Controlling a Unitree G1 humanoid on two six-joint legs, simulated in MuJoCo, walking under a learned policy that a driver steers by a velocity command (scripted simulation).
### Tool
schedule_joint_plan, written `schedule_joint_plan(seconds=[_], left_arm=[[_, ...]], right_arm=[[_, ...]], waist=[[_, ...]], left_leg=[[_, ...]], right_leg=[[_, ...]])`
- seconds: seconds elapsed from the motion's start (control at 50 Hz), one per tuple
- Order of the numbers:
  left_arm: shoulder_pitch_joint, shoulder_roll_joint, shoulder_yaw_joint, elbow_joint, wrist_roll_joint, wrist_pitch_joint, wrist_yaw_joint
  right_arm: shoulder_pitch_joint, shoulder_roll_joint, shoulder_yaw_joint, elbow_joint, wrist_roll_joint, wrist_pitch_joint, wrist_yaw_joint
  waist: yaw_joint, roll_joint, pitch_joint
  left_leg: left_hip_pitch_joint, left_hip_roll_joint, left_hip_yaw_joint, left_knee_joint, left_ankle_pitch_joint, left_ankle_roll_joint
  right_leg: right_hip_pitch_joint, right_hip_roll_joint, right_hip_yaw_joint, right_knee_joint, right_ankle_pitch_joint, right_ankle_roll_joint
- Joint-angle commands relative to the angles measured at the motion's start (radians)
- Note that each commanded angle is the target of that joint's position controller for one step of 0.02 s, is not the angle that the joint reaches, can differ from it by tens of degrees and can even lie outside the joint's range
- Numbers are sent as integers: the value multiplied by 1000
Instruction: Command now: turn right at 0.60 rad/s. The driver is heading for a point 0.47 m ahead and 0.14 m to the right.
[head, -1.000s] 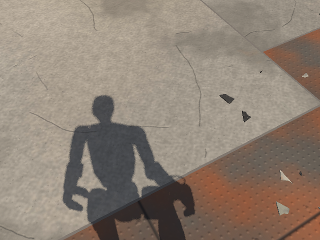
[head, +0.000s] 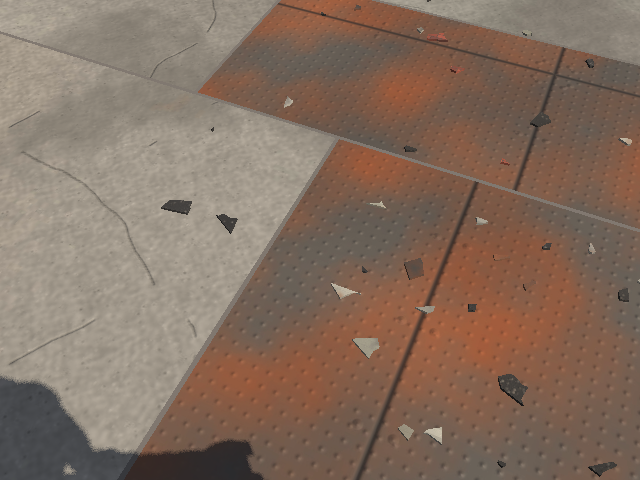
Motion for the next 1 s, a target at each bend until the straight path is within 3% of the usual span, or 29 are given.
schedule_joint_plan(seconds=[0.02, 0.04, 0.06, 0.08, 0.1, 0.12, 0.14, 0.18, 0.24, 0.34, 0.36, 0.4, 0.46, 0.5, 0.54, 0.56, 0.58, 0.6, 0.62, 0.64, 0.66, 0.7, 0.8, 0.86, 0.92, 0.96, 0.98, 1.0], left_arm=[[33, 71, 14, -69, 5, -27, 6], [64, 94, 19, -59, 19, -40, 18], [93, 200, 39, -65, 33, -57, 31], [143, 315, 71, -69, 14, -60, 30], [174, 262, 65, -58, 3, -59, 32], [114, 205, 45, -61, 0, -57, 38], [40, 170, 33, -70, 4, -52, 44], [7, 146, 24, -80, -1, -54, 54], [53, 165, 30, -69, -1, -62, 49], [110, 181, 38, -57, 10, -59, 50], [130, 187, 41, -53, 12, -59, 49], [139, 187, 43, -52, 22, -58, 43], [137, 194, 46, -50, 30, -62, 34], [122, 197, 49, -50, 30, -69, 31], [37, 184, 47, -65, 21, -72, 33], [21, 143, 38, -73, 14, -80, 39], [46, 43, 10, -98, -1, -91, 41], [12, 105, 19, -105, 29, -95, 46], [14, 145, 29, -102, 42, -98, 40], [47, 145, 31, -73, 39, -100, 24], [83, 132, 29, -46, 38, -99, 10], [89, 107, 21, -30, 42, -98, -9], [-39, 80, 4, -56, 43, -102, -12], [-148, 47, -18, -86, 45, -107, -20], [-237, 20, -41, -112, 42, -113, -27], [-204, 34, -40, -102, 40, -118, -14], [-129, 51, -32, -79, 39, -124, -3], [20, 75, -21, -30, 41, -135, 11]], right_arm=[[-2, -188, -54, -41, 15, -1, 5], [26, -178, -54, -29, 15, 3, 6], [60, -118, -40, -50, 4, 12, 12], [-30, -81, -23, -122, 2, 28, -2], [-57, -119, -29, -111, 0, 39, -9], [-49, -118, -31, -97, 14, 39, -4], [-32, -125, -34, -79, 20, 32, 0], [6, -144, -41, -57, -2, 29, 6], [7, -124, -37, -58, 5, 38, 11], [-51, -116, -32, -80, 6, 44, 1], [-55, -119, -31, -83, 3, 40, 2], [-88, -119, -29, -93, -3, 30, 10], [-118, -117, -23, -103, 0, 9, 15], [-94, -112, -19, -101, 10, -10, 11], [38, -91, -14, -61, 20, -29, -5], [122, -135, -26, -37, 14, -40, -21], [193, -246, -45, -42, -1, -47, -33], [143, -304, -61, -38, -14, -47, -30], [100, -241, -49, -37, -9, -47, -25], [53, -178, -33, -44, 2, -52, -17], [36, -145, -23, -47, 5, -60, -9], [76, -119, -16, -25, 3, -79, -1], [194, -116, -19, 47, 9, -106, 23], [224, -108, -15, 82, 13, -107, 26], [276, -121, -14, 129, 15, -103, 22], [292, -140, -16, 156, 16, -96, 18], [289, -153, -16, 166, 16, -93, 15], [280, -160, -15, 173, 22, -89, 14]], waist=[[27, 158, -129], [46, 77, -138], [37, -190, -142], [75, -296, -120], [98, -154, -128], [60, -121, -81], [22, -106, -54], [7, -135, -91], [16, -95, -123], [49, -120, -98], [57, -116, -119], [70, -123, -101], [72, -128, -65], [48, -118, -61], [-55, -85, -50], [-98, -3, -60], [-103, 217, -138], [-77, 164, -32], [-23, 98, 35], [3, 87, 54], [16, 106, 44], [6, 125, 17], [-35, 104, 27], [-50, 112, 25], [-68, 126, 28], [-39, 133, 13], [6, 132, -28], [81, 108, -111]], left_leg=[[72, 220, -123, 0, 437, 115], [-10, 195, -81, 97, 310, 54], [-233, 93, 3, 359, -76, -19], [-395, -65, -81, 508, -385, -53], [-403, -31, -178, 608, -359, -56], [-404, -19, -201, 624, -272, -52], [-387, -6, -215, 582, -184, -51], [-353, -24, -200, 587, -106, -61], [-351, -40, -204, 560, -85, -72], [-368, -57, -222, 427, -107, -72], [-355, -61, -222, 403, -113, -69], [-341, -71, -225, 345, -120, -60], [-284, -97, -230, 245, -154, -42], [-174, -116, -235, 153, -163, -21], [119, -123, -226, -86, -40, 8], [315, -48, -292, -171, -62, 21], [416, 242, -635, -318, -414, 75], [269, 331, -858, -403, -574, 128], [190, 318, -792, -380, -559, 144], [162, 255, -681, -384, -470, 125], [155, 196, -575, -385, -353, 108], [156, 145, -443, -381, -148, 112], [227, 134, -315, -371, 161, 137], [224, 119, -240, -351, 348, 140], [217, 141, -221, -341, 471, 143], [227, 164, -219, -267, 700, 137], [234, 165, -217, -172, 890, 128], [209, 141, -195, -6, 967, 110]], right_leg=[[96, 33, -60, -241, 126, -41], [200, 22, 3, -373, 242, -57], [330, -217, 341, -474, 385, -108], [271, -408, 577, -433, 728, -288], [282, -374, 507, -415, 741, -332], [241, -306, 419, -416, 684, -310], [208, -230, 352, -425, 619, -261], [226, -165, 306, -412, 686, -232], [247, -159, 326, -405, 677, -235], [242, -162, 427, -409, 520, -256], [241, -158, 456, -426, 378, -265], [205, -145, 524, -473, 47, -279], [149, -135, 598, -489, -103, -287], [86, -123, 627, -473, -104, -276], [-105, -47, 585, -407, -136, -212], [-272, 27, 499, -281, -204, -150], [-378, 152, 279, 43, -221, -86], [-481, 164, 223, 187, -102, -80], [-478, 74, 230, 256, -12, -80], [-456, 55, 214, 275, 55, -70], [-425, 48, 196, 295, 113, -57], [-408, 39, 172, 350, 193, -46], [-486, 35, 150, 262, 273, -30], [-423, 12, 55, 79, 312, -22], [-301, -10, -56, -86, 293, -51], [-180, 20, -74, -150, 248, -92], [-75, 53, -76, -182, 226, -113], [109, 75, -70, -253, 266, -140]])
